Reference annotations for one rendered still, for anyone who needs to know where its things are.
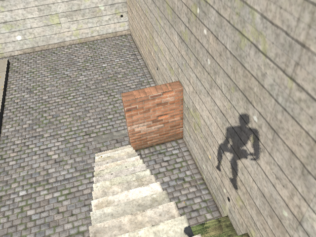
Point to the stairs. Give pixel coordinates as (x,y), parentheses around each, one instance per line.
(129,202)

